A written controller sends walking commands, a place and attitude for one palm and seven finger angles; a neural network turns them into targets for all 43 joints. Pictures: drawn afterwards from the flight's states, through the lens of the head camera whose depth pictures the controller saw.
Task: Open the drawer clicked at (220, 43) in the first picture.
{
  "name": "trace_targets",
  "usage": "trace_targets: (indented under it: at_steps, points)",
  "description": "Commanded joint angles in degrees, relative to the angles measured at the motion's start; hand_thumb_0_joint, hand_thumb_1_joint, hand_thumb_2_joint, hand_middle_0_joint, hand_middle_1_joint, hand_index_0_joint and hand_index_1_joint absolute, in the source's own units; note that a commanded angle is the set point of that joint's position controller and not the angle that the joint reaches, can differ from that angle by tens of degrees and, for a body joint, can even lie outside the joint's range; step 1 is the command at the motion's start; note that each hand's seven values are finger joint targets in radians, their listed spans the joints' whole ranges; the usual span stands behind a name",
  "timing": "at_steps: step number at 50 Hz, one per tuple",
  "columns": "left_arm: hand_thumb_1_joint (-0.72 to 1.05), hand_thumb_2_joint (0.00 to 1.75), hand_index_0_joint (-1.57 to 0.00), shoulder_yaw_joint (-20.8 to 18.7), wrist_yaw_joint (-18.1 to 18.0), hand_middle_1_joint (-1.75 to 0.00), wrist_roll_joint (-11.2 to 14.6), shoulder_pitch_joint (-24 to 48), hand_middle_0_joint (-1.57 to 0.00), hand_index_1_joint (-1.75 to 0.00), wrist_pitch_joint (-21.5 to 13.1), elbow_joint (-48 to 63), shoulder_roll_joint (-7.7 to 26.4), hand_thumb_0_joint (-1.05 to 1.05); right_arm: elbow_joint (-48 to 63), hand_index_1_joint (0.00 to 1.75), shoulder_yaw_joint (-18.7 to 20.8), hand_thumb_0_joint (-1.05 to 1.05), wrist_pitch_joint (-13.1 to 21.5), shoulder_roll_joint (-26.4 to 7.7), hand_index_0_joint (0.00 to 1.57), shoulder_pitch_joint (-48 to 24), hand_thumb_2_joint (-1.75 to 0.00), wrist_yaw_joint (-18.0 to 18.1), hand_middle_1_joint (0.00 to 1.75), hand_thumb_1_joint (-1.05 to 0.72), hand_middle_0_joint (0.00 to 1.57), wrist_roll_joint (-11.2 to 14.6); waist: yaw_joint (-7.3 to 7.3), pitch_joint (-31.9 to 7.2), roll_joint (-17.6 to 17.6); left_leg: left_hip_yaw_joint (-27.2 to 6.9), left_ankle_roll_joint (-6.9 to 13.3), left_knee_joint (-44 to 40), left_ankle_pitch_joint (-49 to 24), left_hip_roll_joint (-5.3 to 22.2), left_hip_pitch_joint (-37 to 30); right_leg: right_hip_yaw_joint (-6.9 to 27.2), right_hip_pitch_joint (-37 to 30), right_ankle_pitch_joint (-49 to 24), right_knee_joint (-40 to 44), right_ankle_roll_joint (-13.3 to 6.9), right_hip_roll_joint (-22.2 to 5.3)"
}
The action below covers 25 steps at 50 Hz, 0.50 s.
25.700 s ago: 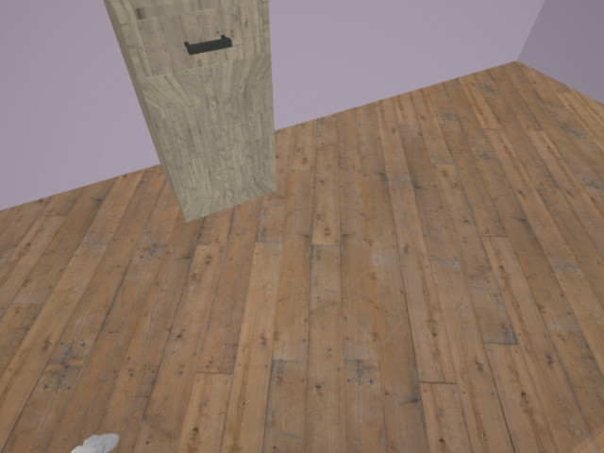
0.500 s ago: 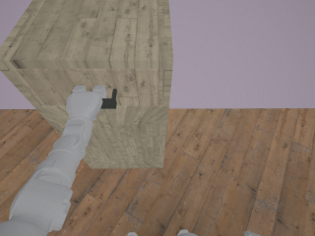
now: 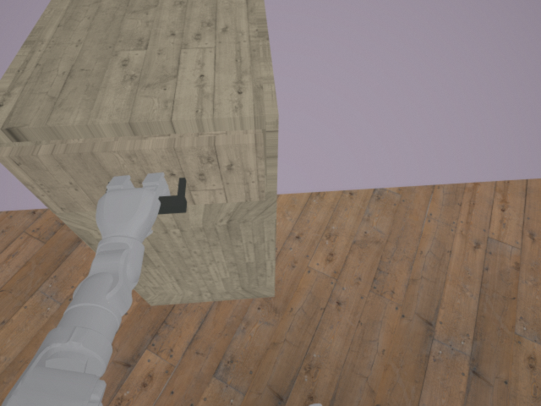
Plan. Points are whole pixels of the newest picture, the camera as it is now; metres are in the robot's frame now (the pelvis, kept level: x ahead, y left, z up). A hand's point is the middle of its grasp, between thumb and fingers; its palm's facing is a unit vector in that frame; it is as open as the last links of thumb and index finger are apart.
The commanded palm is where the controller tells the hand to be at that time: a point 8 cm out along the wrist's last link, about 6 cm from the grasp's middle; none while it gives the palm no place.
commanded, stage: pull the drawer open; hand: left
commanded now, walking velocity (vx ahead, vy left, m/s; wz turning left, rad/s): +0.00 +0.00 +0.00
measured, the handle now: (145, 196) +0.45 +0.21 +0.01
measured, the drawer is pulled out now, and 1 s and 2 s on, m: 0.02 0.07 0.12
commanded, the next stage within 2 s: none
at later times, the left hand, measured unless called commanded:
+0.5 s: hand (135, 252) +0.36 +0.21 -0.01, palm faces -0.03 -0.04 -1.00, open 5.2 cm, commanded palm +0.34 +0.23 +0.05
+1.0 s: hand (135, 251) +0.36 +0.22 -0.01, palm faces -0.03 -0.02 -1.00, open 5.1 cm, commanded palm +0.33 +0.23 +0.05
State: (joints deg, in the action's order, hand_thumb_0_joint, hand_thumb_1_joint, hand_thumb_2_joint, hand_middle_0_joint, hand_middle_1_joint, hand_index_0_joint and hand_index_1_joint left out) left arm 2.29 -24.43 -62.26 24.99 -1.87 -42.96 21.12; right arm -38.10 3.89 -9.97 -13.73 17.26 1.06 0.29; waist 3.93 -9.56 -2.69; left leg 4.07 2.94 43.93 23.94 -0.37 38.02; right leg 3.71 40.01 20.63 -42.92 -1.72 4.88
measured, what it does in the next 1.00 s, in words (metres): stands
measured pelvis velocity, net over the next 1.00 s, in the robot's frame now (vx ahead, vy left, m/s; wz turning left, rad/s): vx -0.05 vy -0.02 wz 0.06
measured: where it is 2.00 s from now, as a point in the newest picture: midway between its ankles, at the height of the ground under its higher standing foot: outside the picture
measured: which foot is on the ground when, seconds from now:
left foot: down 0.00-1.00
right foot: down 0.00-1.00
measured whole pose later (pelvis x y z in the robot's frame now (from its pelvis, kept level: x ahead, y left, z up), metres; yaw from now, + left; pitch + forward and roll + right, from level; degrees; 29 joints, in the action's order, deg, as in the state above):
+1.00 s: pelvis -0.05 -0.02 -0.01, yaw +3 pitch +15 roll +0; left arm 5.4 -25.6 -62.6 32.0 -5.3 -53.5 22.5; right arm -41.2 3.5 -6.6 -14.5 17.6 3.3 0.7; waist 3.7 -7.7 -2.8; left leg 1.3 2.1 47.1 21.1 -1.3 41.5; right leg 0.5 42.6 19.0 -46.2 -2.5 3.7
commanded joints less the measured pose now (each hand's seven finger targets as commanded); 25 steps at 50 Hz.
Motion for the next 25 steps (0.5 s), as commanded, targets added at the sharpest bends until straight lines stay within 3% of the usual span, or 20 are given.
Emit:
trace_targets:
  at_steps: [1, 2, 5, 6, 7, 9, 11, 12, 13, 14, 15, 17, 18, 20, 25]
  points:
    - [0.90, 0.90, -0.40, -6.19, -2.26, -1.35, 1.13, 2.44, -0.40, -1.35, 2.53, 14.47, 12.94, 0.00, 8.09, 0.30, 2.34, 0.00, 1.96, -7.94, 0.20, -1.91, -0.90, 0.12, 0.30, -0.90, 0.20, 0.17, -5.46, -21.43, 1.66, -2.27, -0.87, -2.86, -32.13, -0.69, -11.46, -1.37, -19.27, -30.50, 2.18, -1.22, -1.79]
    - [0.90, 0.90, -0.40, -4.69, -2.17, -1.35, 1.34, 0.72, -0.40, -1.35, 3.15, 15.39, 10.84, 0.00, 8.35, 0.30, 2.37, 0.00, 2.11, -7.82, 0.20, -2.36, -0.90, 0.00, 0.30, -0.90, 0.20, 0.15, -5.22, -20.34, 1.52, -2.36, -0.94, -2.99, -32.89, -0.51, -12.16, -1.72, -18.72, -30.45, 2.44, -1.19, -1.73]
    - [0.90, 0.90, -0.40, -5.01, -1.91, -1.35, 1.91, -3.08, -0.40, -1.35, 4.57, 18.06, 10.54, 0.00, 8.98, 0.30, 2.02, 0.00, 2.28, -7.84, 0.20, -3.89, -0.90, 0.10, 0.30, -0.90, 0.20, 0.13, -5.32, -19.43, 3.64, -2.40, -1.03, -3.25, -33.09, -0.63, -12.32, -1.59, -20.16, -31.94, 2.90, -1.06, -1.89]
    - [0.90, 0.90, -0.40, -5.21, -1.99, -1.35, 1.39, -3.51, -0.40, -1.35, 4.84, 19.31, 10.95, 0.00, 9.05, 0.30, 1.87, 0.00, 2.32, -7.58, 0.20, -4.52, -0.90, 0.11, 0.30, -0.90, 0.20, 0.25, -5.51, -18.73, 2.40, -2.63, -1.15, -3.44, -33.83, -0.45, -13.16, -1.58, -19.32, -31.34, 2.76, -1.08, -1.88]
    - [0.90, 0.90, -0.40, -3.92, -1.97, -1.35, 1.30, -5.33, -0.40, -1.35, 5.18, 21.29, 9.28, 0.00, 9.51, 0.30, 1.86, 0.00, 2.44, -7.42, 0.20, -4.89, -0.90, -0.01, 0.30, -0.90, 0.20, 0.18, -5.74, -18.80, 1.59, -2.82, -1.29, -3.38, -35.36, -0.29, -14.37, -1.82, -18.91, -30.89, 2.70, -1.12, -1.81]
    - [0.90, 0.90, -0.40, -2.95, -1.83, -1.35, 1.43, -6.99, -0.40, -1.35, 6.02, 23.85, 8.11, 0.00, 9.81, 0.30, 1.72, 0.00, 2.70, -7.32, 0.20, -5.87, -0.90, -0.16, 0.30, -0.90, 0.20, 0.14, -5.42, -18.12, 1.96, -3.00, -1.47, -3.25, -36.49, 0.05, -15.92, -2.14, -18.25, -30.81, 2.95, -1.08, -1.82]
    - [0.90, 0.90, -0.40, -4.26, -1.73, -1.35, 1.47, -11.18, -0.40, -1.35, 6.22, 26.68, 9.21, 0.00, 10.56, 0.30, 1.30, 0.00, 2.94, -6.94, 0.20, -7.05, -0.90, -0.23, 0.30, -0.90, 0.20, 0.00, -6.56, -19.21, 1.58, -3.13, -1.63, -3.17, -39.07, -0.08, -16.62, -1.64, -20.08, -33.45, 2.38, -1.09, -2.04]
    - [0.90, 0.90, -0.40, -1.70, -1.77, -1.35, 0.63, -2.21, -0.40, -1.35, 6.75, 25.32, 8.23, 0.00, 9.07, 0.30, 1.15, 0.00, 2.64, -7.36, 0.20, -6.73, -0.90, 0.07, 0.30, -0.90, 0.20, -0.07, -3.62, -16.12, 1.86, -3.36, -1.64, -2.76, -36.28, -0.05, -16.41, -2.18, -16.66, -31.28, 2.88, -0.89, -1.99]
    - [0.90, 0.90, -0.40, -1.50, -1.98, -1.35, -0.58, 8.33, -0.40, -1.35, 6.75, 23.76, 9.82, 0.00, 7.67, 0.30, 1.10, 0.00, 2.53, -7.64, 0.20, -5.90, -0.90, 0.58, 0.30, -0.90, 0.20, -0.19, -1.68, -14.03, 2.54, -3.57, -1.53, -2.42, -32.73, -0.09, -15.34, -2.59, -13.88, -27.85, 3.05, -0.79, -2.02]
    - [0.90, 0.90, -0.40, -2.53, -2.26, -1.35, -1.71, 12.80, -0.40, -1.35, 6.81, 20.44, 11.77, 0.00, 6.74, 0.30, 1.12, 0.00, 2.51, -7.40, 0.20, -5.59, -0.90, 1.20, 0.30, -0.90, 0.20, -0.38, -1.54, -13.48, 2.18, -3.41, -1.43, -2.28, -29.80, -0.43, -14.65, -2.68, -12.75, -25.09, 3.01, -0.94, -1.88]
    - [0.90, 0.90, -0.40, -3.43, -2.38, -1.35, -2.05, 14.26, -0.40, -1.35, 6.60, 20.30, 13.12, 0.00, 6.71, 0.30, 1.13, 0.00, 2.50, -7.33, 0.20, -5.59, -0.90, 1.60, 0.30, -0.90, 0.20, -0.58, -2.34, -14.26, 1.23, -3.38, -1.42, -2.37, -29.56, -0.71, -15.10, -2.45, -13.14, -24.62, 3.13, -1.27, -1.79]
    - [0.90, 0.90, -0.40, -2.19, -2.11, -1.35, -1.90, 14.65, -0.40, -1.35, 6.76, 17.28, 11.76, 0.00, 6.45, 0.30, 1.10, 0.00, 2.54, -6.70, 0.20, -5.50, -0.90, 2.02, 0.30, -0.90, 0.20, -0.54, -2.84, -17.31, -0.65, -3.26, -1.65, -1.97, -30.22, -1.15, -16.38, -2.59, -13.67, -25.08, 2.61, -1.39, -1.88]
    - [0.90, 0.90, -0.40, -0.99, -1.67, -1.35, -1.18, 15.68, -0.40, -1.35, 6.70, 15.94, 10.40, 0.00, 6.36, 0.30, 1.08, 0.00, 2.54, -6.59, 0.20, -5.48, -0.90, 2.17, 0.30, -0.90, 0.20, -0.50, -2.53, -17.38, -0.18, -3.06, -1.55, -1.86, -29.60, -1.37, -16.07, -2.58, -13.95, -25.33, 2.84, -1.30, -1.96]
    - [0.90, 0.90, -0.40, -1.67, -0.87, -1.35, -0.60, 17.83, -0.40, -1.35, 5.93, 13.69, 11.52, 0.00, 5.91, 0.30, 0.95, 0.00, 2.38, -6.68, 0.20, -5.46, -0.90, 2.58, 0.30, -0.90, 0.20, -0.41, -2.27, -17.52, 1.71, -3.33, -1.44, -1.93, -27.98, -1.50, -15.14, -2.29, -14.38, -24.75, 3.00, -1.26, -2.06]
    - [0.90, 0.90, -0.40, -2.46, -0.14, -1.35, -0.59, 22.68, -0.40, -1.35, 1.89, 11.08, 12.86, 0.00, 5.94, 0.30, 0.83, 0.00, 2.69, -6.57, 0.20, -5.10, -0.90, 3.18, 0.30, -0.90, 0.20, -0.58, -2.35, -17.76, 2.47, -3.18, -0.85, -1.67, -23.51, -1.89, -12.30, -1.96, -14.40, -22.61, 2.91, -1.15, -2.56]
